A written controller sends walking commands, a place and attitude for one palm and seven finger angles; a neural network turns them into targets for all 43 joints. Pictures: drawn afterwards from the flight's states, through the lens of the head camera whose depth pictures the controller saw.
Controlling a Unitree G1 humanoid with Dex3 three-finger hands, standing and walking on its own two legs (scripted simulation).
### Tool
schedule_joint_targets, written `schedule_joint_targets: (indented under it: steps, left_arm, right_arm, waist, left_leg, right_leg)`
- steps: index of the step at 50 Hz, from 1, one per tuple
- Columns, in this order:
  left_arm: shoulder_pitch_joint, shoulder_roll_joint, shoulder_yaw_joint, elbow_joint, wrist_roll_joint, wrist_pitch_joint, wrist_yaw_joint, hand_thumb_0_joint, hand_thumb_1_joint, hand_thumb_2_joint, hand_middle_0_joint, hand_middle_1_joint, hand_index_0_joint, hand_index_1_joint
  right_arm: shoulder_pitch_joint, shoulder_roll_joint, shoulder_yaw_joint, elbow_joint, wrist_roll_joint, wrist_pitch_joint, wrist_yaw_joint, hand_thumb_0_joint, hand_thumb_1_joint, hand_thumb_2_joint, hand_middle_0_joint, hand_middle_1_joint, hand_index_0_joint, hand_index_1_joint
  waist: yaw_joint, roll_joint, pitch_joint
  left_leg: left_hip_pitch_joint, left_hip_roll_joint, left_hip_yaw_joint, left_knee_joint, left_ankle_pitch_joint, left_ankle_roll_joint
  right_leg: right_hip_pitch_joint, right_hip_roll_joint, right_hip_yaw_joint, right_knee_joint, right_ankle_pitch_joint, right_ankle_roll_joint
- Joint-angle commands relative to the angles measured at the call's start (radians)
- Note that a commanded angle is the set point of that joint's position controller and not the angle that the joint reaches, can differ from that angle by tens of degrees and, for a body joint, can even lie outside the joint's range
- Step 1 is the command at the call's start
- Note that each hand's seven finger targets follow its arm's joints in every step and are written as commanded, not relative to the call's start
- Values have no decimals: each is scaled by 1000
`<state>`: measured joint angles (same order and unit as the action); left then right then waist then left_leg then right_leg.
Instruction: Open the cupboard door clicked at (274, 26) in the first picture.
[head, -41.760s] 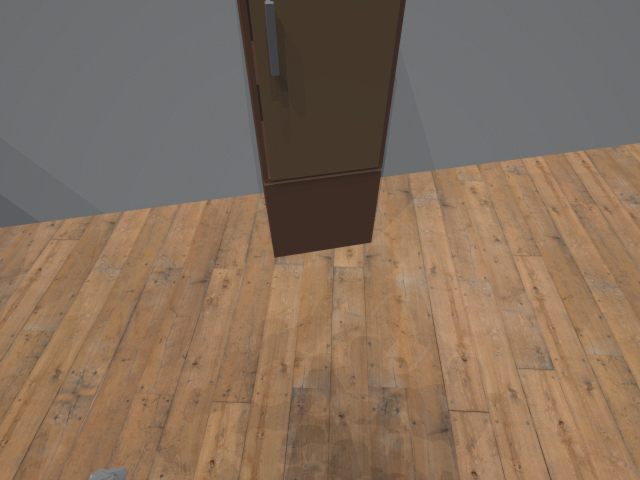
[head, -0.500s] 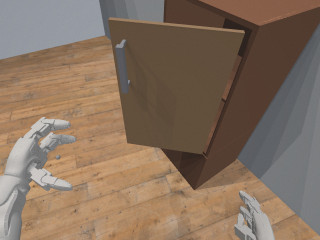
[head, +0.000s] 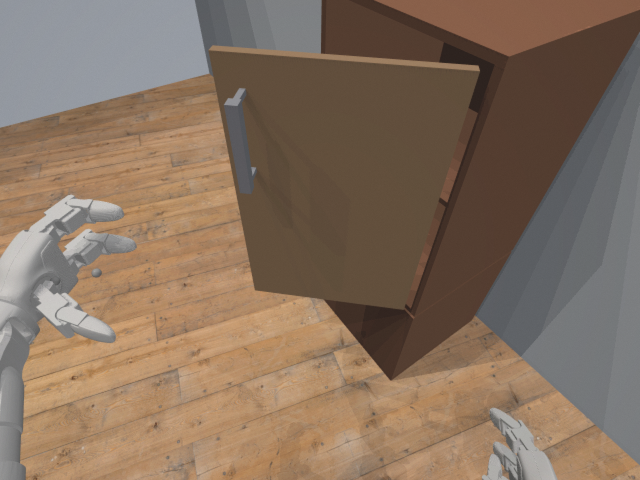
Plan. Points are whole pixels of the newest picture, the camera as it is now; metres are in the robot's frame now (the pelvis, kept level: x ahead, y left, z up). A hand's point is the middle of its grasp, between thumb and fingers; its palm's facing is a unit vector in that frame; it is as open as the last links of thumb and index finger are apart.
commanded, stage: raise the hand with hooked fingers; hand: left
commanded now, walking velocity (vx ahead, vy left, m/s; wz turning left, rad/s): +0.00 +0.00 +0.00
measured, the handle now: (244, 143) +0.58 +0.17 +0.12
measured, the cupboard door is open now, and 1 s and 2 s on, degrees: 47 47 47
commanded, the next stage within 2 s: move the hooked fingers beside the handle in 0.28 s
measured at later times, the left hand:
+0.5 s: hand (133, 268) +0.30 +0.24 +0.13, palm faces -0.01 -1.00 -0.06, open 14.0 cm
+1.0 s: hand (149, 221) +0.38 +0.25 +0.13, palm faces -0.04 -1.00 -0.03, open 14.0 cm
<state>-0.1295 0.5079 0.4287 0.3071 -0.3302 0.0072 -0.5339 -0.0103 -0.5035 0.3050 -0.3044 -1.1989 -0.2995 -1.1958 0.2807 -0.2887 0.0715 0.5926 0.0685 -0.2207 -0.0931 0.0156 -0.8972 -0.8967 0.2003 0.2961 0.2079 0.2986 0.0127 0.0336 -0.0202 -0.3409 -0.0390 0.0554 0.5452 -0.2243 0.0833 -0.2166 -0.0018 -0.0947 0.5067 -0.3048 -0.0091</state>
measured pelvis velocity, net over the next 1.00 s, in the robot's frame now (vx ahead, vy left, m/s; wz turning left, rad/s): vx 0.01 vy -0.03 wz -0.03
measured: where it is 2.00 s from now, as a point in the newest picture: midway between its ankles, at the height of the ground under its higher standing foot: outside the picture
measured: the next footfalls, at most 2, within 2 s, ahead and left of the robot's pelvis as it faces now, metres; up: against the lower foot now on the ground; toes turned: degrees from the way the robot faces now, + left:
none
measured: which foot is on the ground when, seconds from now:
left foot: down 0.00-1.00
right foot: down 0.00-1.00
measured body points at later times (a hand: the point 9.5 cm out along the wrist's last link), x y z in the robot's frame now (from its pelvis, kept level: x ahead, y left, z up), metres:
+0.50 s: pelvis +0.00 -0.04 +0.00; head +0.00 -0.05 +0.45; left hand +0.30 +0.29 +0.14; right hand +0.17 -0.28 -0.08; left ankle +0.04 +0.06 -0.73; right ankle -0.02 -0.12 -0.73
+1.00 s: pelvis +0.01 -0.03 -0.01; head +0.03 -0.03 +0.44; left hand +0.38 +0.30 +0.13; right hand +0.10 -0.31 -0.10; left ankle +0.04 +0.06 -0.73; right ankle -0.02 -0.12 -0.73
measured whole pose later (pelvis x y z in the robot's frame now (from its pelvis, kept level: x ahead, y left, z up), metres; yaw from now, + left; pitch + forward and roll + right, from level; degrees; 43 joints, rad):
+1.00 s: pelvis +0.01 -0.03 -0.01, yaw -2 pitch +5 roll -1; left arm -0.44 0.58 0.47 0.76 -0.29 -0.13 -0.56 -0.01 -0.50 0.30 -0.31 -1.20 -0.30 -1.20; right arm 0.35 -0.32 0.04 0.62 0.08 -0.14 -0.10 0.01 -0.90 -0.90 0.20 0.30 0.21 0.30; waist -0.04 0.02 -0.05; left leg -0.45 0.00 0.06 0.62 -0.27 0.05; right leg -0.33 0.04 -0.08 0.58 -0.35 -0.05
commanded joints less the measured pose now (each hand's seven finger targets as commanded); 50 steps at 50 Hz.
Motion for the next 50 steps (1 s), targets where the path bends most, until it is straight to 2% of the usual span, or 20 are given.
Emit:
schedule_joint_targets:
  steps: [1, 2, 4, 7, 10, 13, 19, 21, 23, 26, 29, 31, 33, 39, 41, 43, 44, 46, 49, 50]
  left_arm:
    - [-251, 284, 124, -249, -36, -89, 27, 0, -500, 300, -300, -1200, -300, -1200]
    - [-250, 296, 133, -239, -38, -92, 32, 0, -500, 300, -300, -1200, -300, -1200]
    - [-242, 265, 115, -211, -38, -91, 27, 0, -500, 300, -300, -1200, -300, -1200]
    - [-271, 277, 113, -235, -39, -99, 24, 0, -500, 300, -300, -1200, -300, -1200]
    - [-262, 251, 91, -216, -35, -94, 21, 0, -500, 300, -300, -1200, -300, -1200]
    - [-242, 259, 106, -184, -44, -91, 17, 0, -500, 300, -300, -1200, -300, -1200]
    - [-254, 255, 99, -163, -48, -89, 11, 0, -500, 300, -300, -1200, -300, -1200]
    - [-339, 271, 95, -149, -40, -99, 18, 0, -500, 300, -300, -1200, -300, -1200]
    - [-374, 315, 130, -91, -38, -107, 22, 0, -500, 300, -300, -1200, -300, -1200]
    - [-455, 335, 122, -14, -27, -119, 8, 0, -500, 300, -300, -1200, -300, -1200]
    - [-503, 374, 135, 89, -18, -127, -15, 0, -500, 300, -300, -1200, -300, -1200]
    - [-557, 356, 99, 104, -14, -147, -33, 0, -500, 300, -300, -1200, -300, -1200]
    - [-555, 377, 115, 130, -17, -155, -41, 0, -500, 300, -300, -1200, -300, -1200]
    - [-534, 401, 138, 227, -15, -159, -47, 0, -500, 300, -300, -1200, -300, -1200]
    - [-578, 408, 128, 240, -3, -162, -44, 0, -500, 300, -300, -1200, -300, -1200]
    - [-602, 447, 159, 226, -3, -179, -34, 0, -500, 300, -300, -1200, -300, -1200]
    - [-625, 422, 131, 210, 3, -188, -32, 0, -500, 300, -300, -1200, -300, -1200]
    - [-647, 419, 126, 211, 11, -204, -24, 0, -500, 300, -300, -1200, -300, -1200]
    - [-712, 406, 104, 240, 13, -210, -19, 0, -500, 300, -300, -1200, -300, -1200]
    - [-706, 396, 95, 285, 16, -205, -20, 0, -500, 300, -300, -1200, -300, -1200]
  right_arm:
    - [-97, -137, -67, -161, 1, -59, -6, 0, -900, -900, 200, 300, 200, 300]
    - [-93, -138, -64, -153, -1, -56, -7, 0, -900, -900, 200, 300, 200, 300]
    - [-93, -136, -66, -148, 3, -54, -10, 0, -900, -900, 200, 300, 200, 300]
    - [-96, -134, -67, -145, 4, -54, -13, 0, -900, -900, 200, 300, 200, 300]
    - [-98, -132, -66, -145, 7, -52, -16, 0, -900, -900, 200, 300, 200, 300]
    - [-101, -132, -67, -142, 9, -50, -14, 0, -900, -900, 200, 300, 200, 300]
    - [-109, -130, -69, -144, 13, -43, -16, 0, -900, -900, 200, 300, 200, 300]
    - [-108, -130, -67, -135, 16, -39, -23, 0, -900, -900, 200, 300, 200, 300]
    - [-97, -135, -69, -123, 15, -34, -27, 0, -900, -900, 200, 300, 200, 300]
    - [-88, -140, -68, -109, 17, -27, -32, 0, -900, -900, 200, 300, 200, 300]
    - [-71, -150, -70, -100, 18, -14, -32, 0, -900, -900, 200, 300, 200, 300]
    - [-64, -149, -72, -101, 20, -15, -31, 0, -900, -900, 200, 300, 200, 300]
    - [-52, -154, -73, -104, 19, -9, -27, 0, -900, -900, 200, 300, 200, 300]
    - [-17, -171, -84, -109, 18, 10, -12, 0, -900, -900, 200, 300, 200, 300]
    - [-7, -174, -87, -111, 20, 17, -11, 0, -900, -900, 200, 300, 200, 300]
    - [2, -175, -91, -114, 18, 24, -9, 0, -900, -900, 200, 300, 200, 300]
    - [5, -172, -89, -119, 16, 23, -8, 0, -900, -900, 200, 300, 200, 300]
    - [21, -173, -93, -110, 15, 26, -9, 0, -900, -900, 200, 300, 200, 300]
    - [36, -177, -92, -97, 13, 35, -11, 0, -900, -900, 200, 300, 200, 300]
    - [42, -178, -93, -92, 13, 39, -12, 0, -900, -900, 200, 300, 200, 300]
  waist:
    - [11, 72, -219]
    - [14, 52, -196]
    - [6, 67, -183]
    - [5, 80, -199]
    - [0, 88, -197]
    - [2, 24, -185]
    - [0, 28, -193]
    - [-15, 46, -177]
    - [-18, -12, -178]
    - [-30, 25, -184]
    - [-36, -1, -193]
    - [-41, 55, -228]
    - [-33, 48, -260]
    - [-23, -25, -254]
    - [-31, -2, -252]
    - [-23, 12, -278]
    - [-27, 49, -302]
    - [-37, 60, -308]
    - [-53, 70, -288]
    - [-58, 40, -271]
  left_leg:
    - [287, 64, -178, -99, 113, -62]
    - [262, 59, -167, -96, 118, -59]
    - [256, 56, -149, -92, 113, -51]
    - [261, 49, -129, -73, 140, -44]
    - [257, 47, -123, -71, 147, -42]
    - [229, 42, -107, -56, 152, -33]
    - [200, 34, -86, -26, 145, -28]
    - [195, 33, -86, -25, 123, -30]
    - [167, 32, -81, -13, 115, -26]
    - [144, 30, -77, 2, 106, -28]
    - [91, 30, -71, 28, 108, -28]
    - [120, 27, -72, 34, 126, -27]
    - [116, 27, -73, 45, 150, -27]
    - [77, 29, -70, 41, 158, -24]
    - [82, 28, -66, 34, 149, -22]
    - [92, 29, -68, 37, 159, -21]
    - [117, 28, -69, 35, 170, -20]
    - [155, 34, -76, 32, 177, -20]
    - [168, 38, -87, 27, 165, -22]
    - [162, 41, -89, 24, 147, -20]
  right_leg:
    - [-121, 33, 23, -67, 135, -29]
    - [-101, 35, 29, -77, 145, -33]
    - [-115, 35, 32, -80, 145, -28]
    - [-87, 28, 48, -86, 179, -29]
    - [-96, 29, 44, -80, 189, -25]
    - [-85, 25, 59, -84, 222, -17]
    - [-86, 12, 86, -74, 245, 0]
    - [-105, 13, 84, -77, 215, 0]
    - [-92, 7, 110, -81, 223, 11]
    - [-95, -3, 128, -74, 217, 16]
    - [-80, -17, 162, -63, 250, 33]
    - [-91, -11, 148, -50, 261, 23]
    - [-74, -12, 155, -36, 308, 26]
    - [-88, -6, 136, -16, 341, 27]
    - [-115, 3, 117, -14, 300, 15]
    - [-102, 6, 122, -12, 303, 14]
    - [-107, 10, 114, -6, 302, 5]
    - [-138, 19, 94, -8, 275, -4]
    - [-178, 26, 85, -13, 243, -10]
    - [-193, 27, 83, -17, 223, -10]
